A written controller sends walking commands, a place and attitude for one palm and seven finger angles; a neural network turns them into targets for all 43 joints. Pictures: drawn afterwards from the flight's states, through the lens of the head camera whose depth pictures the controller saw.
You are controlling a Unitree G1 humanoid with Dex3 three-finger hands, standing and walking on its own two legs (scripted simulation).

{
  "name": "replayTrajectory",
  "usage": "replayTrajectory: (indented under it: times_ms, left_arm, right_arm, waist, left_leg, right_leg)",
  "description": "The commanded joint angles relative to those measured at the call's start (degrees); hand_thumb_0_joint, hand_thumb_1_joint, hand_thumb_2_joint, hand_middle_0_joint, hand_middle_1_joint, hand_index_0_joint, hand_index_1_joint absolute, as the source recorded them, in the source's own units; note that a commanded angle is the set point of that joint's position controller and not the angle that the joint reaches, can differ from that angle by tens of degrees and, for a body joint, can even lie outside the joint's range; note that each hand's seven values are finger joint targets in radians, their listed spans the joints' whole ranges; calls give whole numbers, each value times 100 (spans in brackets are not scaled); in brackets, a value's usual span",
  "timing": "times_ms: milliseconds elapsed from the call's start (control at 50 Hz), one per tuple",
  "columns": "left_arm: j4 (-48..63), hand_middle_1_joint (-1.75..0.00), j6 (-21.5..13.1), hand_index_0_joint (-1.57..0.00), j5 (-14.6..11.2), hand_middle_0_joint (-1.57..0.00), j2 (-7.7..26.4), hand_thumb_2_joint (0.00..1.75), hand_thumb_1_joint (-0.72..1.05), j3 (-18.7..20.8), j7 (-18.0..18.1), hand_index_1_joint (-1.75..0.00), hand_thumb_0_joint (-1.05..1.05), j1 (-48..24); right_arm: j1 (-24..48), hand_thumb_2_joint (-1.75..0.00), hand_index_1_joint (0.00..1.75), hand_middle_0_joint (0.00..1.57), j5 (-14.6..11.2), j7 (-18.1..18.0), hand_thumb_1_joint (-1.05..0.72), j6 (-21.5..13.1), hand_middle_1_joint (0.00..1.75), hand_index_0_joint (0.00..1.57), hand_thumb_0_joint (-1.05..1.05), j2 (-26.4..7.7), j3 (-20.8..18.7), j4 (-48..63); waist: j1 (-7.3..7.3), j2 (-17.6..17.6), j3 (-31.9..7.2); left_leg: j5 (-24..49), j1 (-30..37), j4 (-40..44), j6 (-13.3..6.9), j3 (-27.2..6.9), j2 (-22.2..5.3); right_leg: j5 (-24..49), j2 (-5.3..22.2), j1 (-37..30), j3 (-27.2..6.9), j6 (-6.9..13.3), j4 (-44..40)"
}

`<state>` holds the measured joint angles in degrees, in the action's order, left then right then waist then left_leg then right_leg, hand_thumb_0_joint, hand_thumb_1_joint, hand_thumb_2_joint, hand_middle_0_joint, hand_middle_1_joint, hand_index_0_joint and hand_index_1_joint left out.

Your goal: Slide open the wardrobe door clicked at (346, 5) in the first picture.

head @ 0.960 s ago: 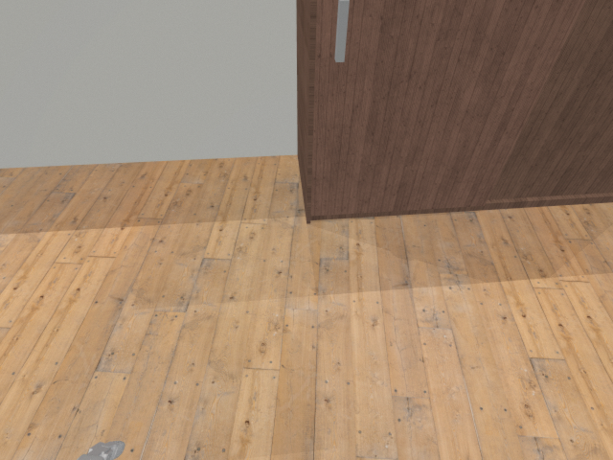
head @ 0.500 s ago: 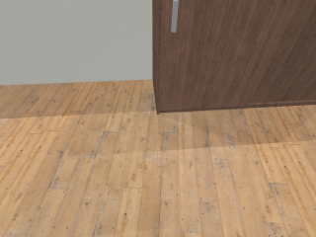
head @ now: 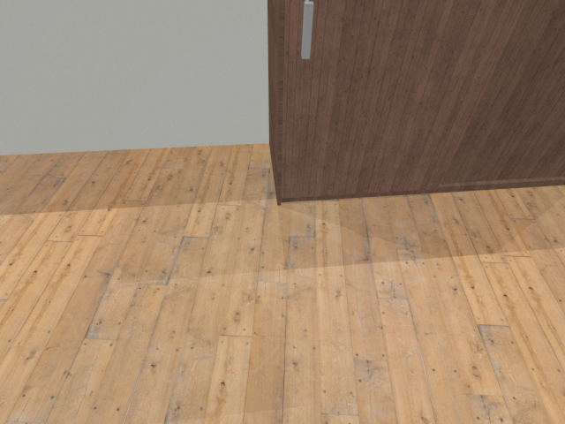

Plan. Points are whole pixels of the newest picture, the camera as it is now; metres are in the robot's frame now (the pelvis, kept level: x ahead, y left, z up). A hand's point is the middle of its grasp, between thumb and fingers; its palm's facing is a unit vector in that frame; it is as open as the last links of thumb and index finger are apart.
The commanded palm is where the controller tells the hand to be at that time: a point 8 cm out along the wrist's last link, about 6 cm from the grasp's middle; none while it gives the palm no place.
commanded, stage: look at it before walking up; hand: left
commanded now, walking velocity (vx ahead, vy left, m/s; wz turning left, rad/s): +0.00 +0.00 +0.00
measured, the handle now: (306, 29) +1.27 -0.01 +0.08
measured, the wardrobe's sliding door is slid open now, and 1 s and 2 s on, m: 0.00 0.00 0.00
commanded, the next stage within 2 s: walk to a spot facing it in 0.48 s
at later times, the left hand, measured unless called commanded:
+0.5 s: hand out of the picture +0.07 +0.25 -0.15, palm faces -0.02 -0.94 -0.35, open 7.4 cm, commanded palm none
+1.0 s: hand out of the picture +0.11 +0.16 -0.18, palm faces -0.17 -0.96 -0.23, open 7.4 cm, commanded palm none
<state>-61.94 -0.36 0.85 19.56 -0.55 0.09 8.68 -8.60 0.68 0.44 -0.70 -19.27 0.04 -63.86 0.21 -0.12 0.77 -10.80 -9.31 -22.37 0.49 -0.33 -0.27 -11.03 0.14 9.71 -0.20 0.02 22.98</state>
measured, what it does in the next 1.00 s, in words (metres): lifts its right foot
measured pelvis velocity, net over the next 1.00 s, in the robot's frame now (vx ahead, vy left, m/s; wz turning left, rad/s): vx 0.07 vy -0.04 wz -0.20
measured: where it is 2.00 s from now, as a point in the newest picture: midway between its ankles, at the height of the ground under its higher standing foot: (327, 382)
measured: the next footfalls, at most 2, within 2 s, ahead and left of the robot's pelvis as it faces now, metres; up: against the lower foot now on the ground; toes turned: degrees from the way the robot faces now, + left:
left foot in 1.52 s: +0.44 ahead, +0.00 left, +0.00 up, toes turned -18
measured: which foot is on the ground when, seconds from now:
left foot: down 0.00-0.98, up 1.00-1.00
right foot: down 0.00-1.00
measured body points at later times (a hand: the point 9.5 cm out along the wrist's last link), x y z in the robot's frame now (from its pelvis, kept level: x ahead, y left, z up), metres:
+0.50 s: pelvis +0.01 +0.00 +0.00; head +0.00 +0.00 +0.45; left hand +0.08 +0.30 -0.13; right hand +0.09 -0.30 -0.13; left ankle +0.02 +0.12 -0.74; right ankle +0.02 -0.12 -0.74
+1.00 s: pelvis +0.07 -0.04 -0.03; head +0.08 -0.06 +0.42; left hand +0.12 +0.21 -0.16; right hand +0.01 -0.29 -0.19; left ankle +0.02 +0.12 -0.74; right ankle +0.09 -0.13 -0.75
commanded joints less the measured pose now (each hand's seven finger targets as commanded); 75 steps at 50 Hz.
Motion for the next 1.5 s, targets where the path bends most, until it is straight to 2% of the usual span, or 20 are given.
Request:
replayTrajectory:
  times_ms: [0, 560, 620, 680, 740, 780, 800, 840, 900, 940, 960, 980, 1000, 1020, 1120, 1180, 1320, 1420, 1460, 1480]
  left_arm:
    - [347, -30, -126, -20, -18, -20, 1158, 90, 90, 249, 51, -30, 0, -217]
    - [293, -30, -140, -20, -14, -20, 1185, 90, 90, 244, 52, -30, 0, -211]
    - [162, -30, 23, -20, -6, -20, 511, 90, 90, 138, 49, -30, 0, 243]
    - [319, -30, 119, -20, 33, -20, 574, 90, 90, 243, -48, -30, 0, 367]
    - [564, -30, 117, -20, 47, -20, 499, 90, 90, 331, -116, -30, 0, 484]
    - [718, -30, 55, -20, 38, -20, 225, 90, 90, 351, -165, -30, 0, 499]
    - [844, -30, 30, -20, 31, -20, 96, 90, 90, 371, -185, -30, 0, 322]
    - [1058, -30, -7, -20, 42, -20, 18, 90, 90, 404, -225, -30, 0, -22]
    - [956, -30, -64, -20, 26, -20, -252, 90, 90, 436, -282, -30, 0, 453]
    - [507, -30, -95, -20, 59, -20, -154, 90, 90, 516, -267, -30, 0, 1799]
    - [306, -30, -196, -20, 114, -20, 578, 90, 90, 685, -156, -30, 0, 2552]
    - [272, -30, -222, -20, 1, -20, 815, 90, 90, 710, -52, -30, 0, 2838]
    - [346, -30, -230, -20, -28, -20, 717, 90, 90, 721, 13, -30, 0, 2610]
    - [426, -30, -246, -20, -41, -20, 467, 90, 90, 668, 23, -30, 0, 2282]
    - [575, -30, -362, -20, 49, -20, -2, 90, 90, 520, 35, -30, 0, 1571]
    - [510, -30, -412, -20, 38, -20, -77, 90, 90, 511, 29, -30, 0, 1656]
    - [343, -30, -455, -20, 74, -20, -127, 90, 90, 502, 111, -30, 0, 2033]
    - [337, -30, -384, -20, 95, -20, -64, 90, 90, 532, 149, -30, 0, 1999]
    - [426, -30, -395, -20, 44, -20, 9, 90, 90, 583, 142, -30, 0, 1691]
    - [457, -30, -400, -20, -3, -20, -132, 90, 90, 592, 104, -30, 0, 1696]
  right_arm:
    - [306, -90, 30, 20, -9, -93, -90, -132, 30, 20, 0, -1175, -225, 358]
    - [428, -90, 30, 20, -22, -105, -90, -130, 30, 20, 0, -1192, -205, 358]
    - [-47, -90, 30, 20, 34, -92, -90, -19, 30, 20, 0, -486, -80, 238]
    - [-175, -90, 30, 20, 69, -91, -90, 33, 30, 20, 0, -586, -172, 340]
    - [-411, -90, 30, 20, 57, -109, -90, -3, 30, 20, 0, -735, -303, 494]
    - [-649, -90, 30, 20, 44, -135, -90, -66, 30, 20, 0, -920, -408, 527]
    - [-759, -90, 30, 20, 27, -143, -90, -124, 30, 20, 0, -954, -464, 537]
    - [-1007, -90, 30, 20, 43, -153, -90, -214, 30, 20, 0, -818, -486, 505]
    - [-669, -90, 30, 20, 88, -166, -90, -244, 30, 20, 0, -620, -465, 569]
    - [-356, -90, 30, 20, 62, -141, -90, -227, 30, 20, 0, -489, -450, 681]
    - [-321, -90, 30, 20, -19, -71, -90, -228, 30, 20, 0, -40, -352, 905]
    - [144, -90, 30, 20, 13, -48, -90, -287, 30, 20, 0, 54, -303, 1235]
    - [207, -90, 30, 20, 25, -55, -90, -299, 30, 20, 0, -63, -354, 1240]
    - [279, -90, 30, 20, 22, -46, -90, -311, 30, 20, 0, -9, -383, 1149]
    - [-272, -90, 30, 20, 88, 13, -90, -139, 30, 20, 0, 313, -413, 897]
    - [-134, -90, 30, 20, 82, 47, -90, -95, 30, 20, 0, 369, -430, 1040]
    - [734, -90, 30, 20, 58, 95, -90, -190, 30, 20, 0, 474, -399, 1500]
    - [847, -90, 30, 20, 21, 83, -90, -298, 30, 20, 0, 540, -366, 1591]
    - [-364, -90, 30, 20, 40, -31, -90, -359, 30, 20, 0, 324, -424, 1221]
    - [-1327, -90, 30, 20, 68, -112, -90, -380, 30, 20, 0, -73, -516, 946]
  waist:
    - [-22, -11, -122]
    - [-27, -20, -171]
    - [-22, -80, -198]
    - [-31, -72, 368]
    - [27, 224, 647]
    - [110, 834, 688]
    - [167, 1101, 663]
    - [282, 1024, 644]
    - [-53, 801, 417]
    - [-710, 16, -70]
    - [-963, -2021, -252]
    - [-980, -2092, -102]
    - [-824, -1281, -52]
    - [-708, -667, 164]
    - [-78, -237, 405]
    - [-60, -406, 466]
    - [-332, -512, 455]
    - [-363, -714, 343]
    - [232, -606, -139]
    - [589, -147, -729]
  left_leg:
    - [187, -47, 441, -201, -584, -612]
    - [477, 158, 509, -183, -549, -640]
    - [-448, 246, 219, -60, -253, -611]
    - [-1868, -197, 215, -112, -207, -637]
    - [-2516, -100, 351, -329, -518, -958]
    - [-2757, 233, 852, -684, -1180, -1612]
    - [-2322, 438, 1077, -936, -1376, -2059]
    - [-1125, 938, 1020, -1157, -1235, -2301]
    - [32, 350, 310, -773, -79, -2017]
    - [-216, -790, -1593, -318, 784, -1351]
    - [-1496, -2418, -3607, 58, 1316, -623]
    - [-2296, -3310, -4660, 99, 768, -263]
    - [-1854, -3498, -4878, 33, 212, -539]
    - [-1333, -3400, -4918, 28, 217, -726]
    - [-310, -2786, -4406, 243, 196, -812]
    - [158, -2974, -4084, 316, 198, -779]
    - [222, -3382, -2925, 320, 266, -714]
    - [-249, -2046, -1542, 92, 546, -338]
    - [179, -198, -697, -41, 610, -112]
    - [417, 1401, -618, -163, 193, -591]
  right_leg:
    - [-61, 680, 67, -676, 185, -559]
    - [414, 690, -80, -627, 173, -601]
    - [-587, 584, 171, -788, 137, -530]
    - [-1876, 428, 778, -1032, 253, -477]
    - [-2133, 135, 1474, -946, 301, 158]
    - [-1602, -241, 2010, -315, 192, 1374]
    - [-1505, -126, 2266, 57, 104, 2095]
    - [-1824, 222, 2820, 26, 41, 2630]
    - [-1534, 370, 1582, 325, 81, 1769]
    - [-420, -17, -497, 583, 186, 649]
    - [-1218, 1342, -1539, -1791, 718, -434]
    - [-724, 2159, -1472, -3763, 1186, -1175]
    - [-606, 2123, -1600, -3405, 1398, -1044]
    - [-606, 1941, -1126, -3042, 1323, -984]
    - [-34, 1335, 135, -1772, 1114, -1165]
    - [-21, 1135, 96, -1521, 1066, -1274]
    - [1198, 1156, -858, -1562, 1121, -989]
    - [2562, 1086, -831, -1514, 965, -397]
    - [3258, 721, -238, -1197, 735, 783]
    - [2377, 417, 562, -997, 563, 1923]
